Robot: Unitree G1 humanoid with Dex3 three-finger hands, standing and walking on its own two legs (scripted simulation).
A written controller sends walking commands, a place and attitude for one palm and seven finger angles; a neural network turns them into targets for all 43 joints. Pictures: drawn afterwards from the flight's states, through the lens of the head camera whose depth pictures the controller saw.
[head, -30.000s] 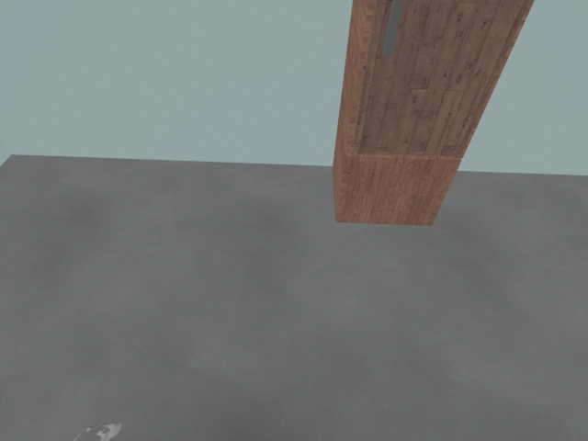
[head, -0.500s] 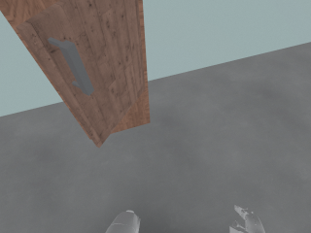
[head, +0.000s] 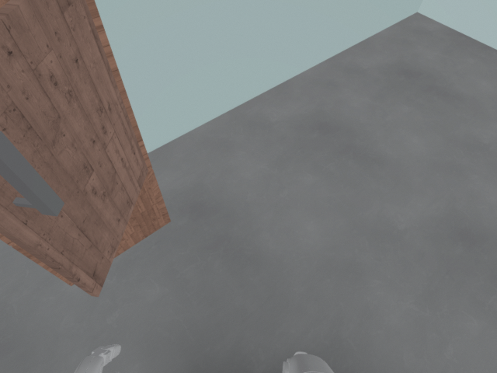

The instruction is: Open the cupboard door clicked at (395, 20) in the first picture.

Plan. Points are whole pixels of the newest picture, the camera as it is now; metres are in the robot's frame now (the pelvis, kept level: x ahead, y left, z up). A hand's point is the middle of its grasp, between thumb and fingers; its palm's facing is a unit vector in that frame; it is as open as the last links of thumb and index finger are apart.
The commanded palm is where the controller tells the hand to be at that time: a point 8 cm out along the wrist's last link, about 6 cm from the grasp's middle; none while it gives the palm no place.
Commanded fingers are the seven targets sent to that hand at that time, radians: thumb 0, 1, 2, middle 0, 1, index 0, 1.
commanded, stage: walk to a spot facing it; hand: left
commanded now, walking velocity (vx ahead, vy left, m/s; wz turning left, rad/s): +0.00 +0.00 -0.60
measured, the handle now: (8, 176) +0.34 +0.35 +0.12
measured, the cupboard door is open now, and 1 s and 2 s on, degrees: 43 43 43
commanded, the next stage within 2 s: none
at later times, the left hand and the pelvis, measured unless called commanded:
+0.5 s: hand (170, 364) +0.15 +0.14 -0.17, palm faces -0.23 -0.95 -0.20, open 7.4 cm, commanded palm none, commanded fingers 0.00 0.90 0.90 -0.20 -0.30 -0.20 -0.30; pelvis +0.03 -0.02 +0.00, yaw -17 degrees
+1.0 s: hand (233, 288) +0.28 +0.04 -0.17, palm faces -0.59 -0.77 -0.25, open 7.4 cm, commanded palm none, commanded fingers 0.00 0.90 0.90 -0.20 -0.30 -0.20 -0.30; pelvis +0.07 -0.06 -0.02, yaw -37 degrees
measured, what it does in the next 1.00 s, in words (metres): steps on the spot, turning right: right foot, then left foot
